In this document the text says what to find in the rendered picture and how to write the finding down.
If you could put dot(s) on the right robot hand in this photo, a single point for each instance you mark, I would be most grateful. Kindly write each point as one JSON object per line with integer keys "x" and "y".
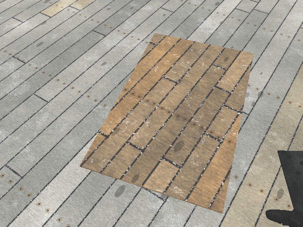
{"x": 286, "y": 217}

